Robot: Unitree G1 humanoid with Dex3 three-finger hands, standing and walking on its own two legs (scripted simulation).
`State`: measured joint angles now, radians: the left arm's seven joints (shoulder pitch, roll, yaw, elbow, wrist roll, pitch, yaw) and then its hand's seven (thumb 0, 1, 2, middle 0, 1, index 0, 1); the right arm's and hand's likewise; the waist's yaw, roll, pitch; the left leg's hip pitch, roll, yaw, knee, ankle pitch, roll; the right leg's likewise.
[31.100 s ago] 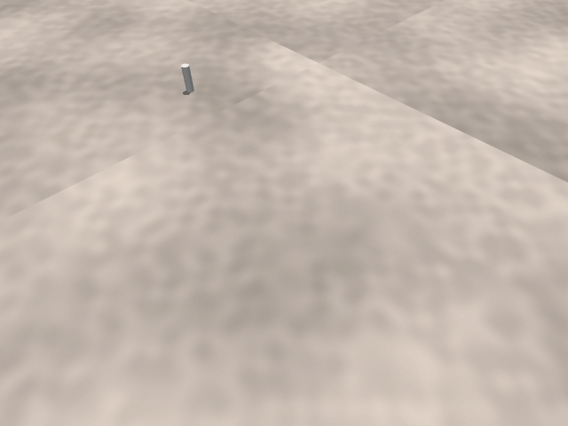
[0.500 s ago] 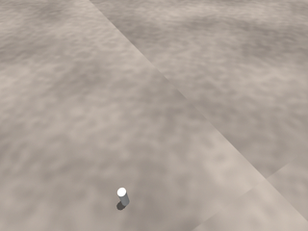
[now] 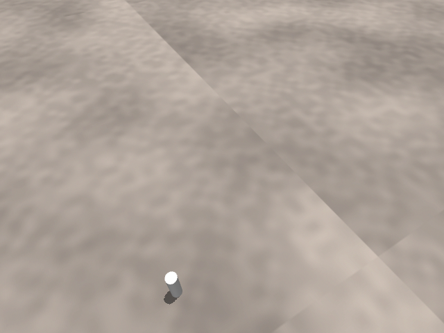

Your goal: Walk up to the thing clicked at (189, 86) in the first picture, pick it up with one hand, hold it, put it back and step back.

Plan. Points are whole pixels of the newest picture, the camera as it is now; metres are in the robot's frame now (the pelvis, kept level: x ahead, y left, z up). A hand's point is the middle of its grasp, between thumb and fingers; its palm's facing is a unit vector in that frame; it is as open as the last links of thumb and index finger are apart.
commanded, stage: stand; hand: left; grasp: from the side
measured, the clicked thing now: (174, 285) +0.42 +0.23 -0.70
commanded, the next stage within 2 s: step back in 0.20 s
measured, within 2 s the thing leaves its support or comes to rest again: neither
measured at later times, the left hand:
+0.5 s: hand out of the picture +0.09 +0.31 -0.18, palm faces -0.01 -0.93 -0.37, open 7.4 cm
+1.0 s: hand out of the picture -0.04 +0.31 -0.17, palm faces -0.10 -0.91 -0.39, open 7.4 cm
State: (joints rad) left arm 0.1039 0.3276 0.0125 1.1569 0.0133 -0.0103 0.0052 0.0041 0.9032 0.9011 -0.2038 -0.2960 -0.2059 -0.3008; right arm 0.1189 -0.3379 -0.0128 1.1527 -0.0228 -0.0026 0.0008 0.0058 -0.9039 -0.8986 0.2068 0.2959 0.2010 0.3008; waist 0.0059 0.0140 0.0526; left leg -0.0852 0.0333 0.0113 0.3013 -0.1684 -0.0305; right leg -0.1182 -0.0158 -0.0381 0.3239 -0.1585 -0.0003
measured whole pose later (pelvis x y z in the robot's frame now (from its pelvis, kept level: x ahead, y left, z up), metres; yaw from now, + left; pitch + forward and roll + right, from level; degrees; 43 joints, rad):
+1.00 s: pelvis -0.15 +0.05 -0.03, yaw -5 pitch -3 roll -1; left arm 0.16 0.36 0.08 0.88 0.03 0.05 0.00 0.00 0.90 0.90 -0.20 -0.30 -0.21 -0.30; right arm 0.10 -0.37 -0.05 0.88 -0.02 0.04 -0.01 0.01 -0.90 -0.90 0.21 0.30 0.20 0.30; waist -0.01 0.05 0.18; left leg -0.41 0.02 0.05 0.69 -0.27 0.04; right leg -0.24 0.06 0.03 0.66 -0.36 -0.02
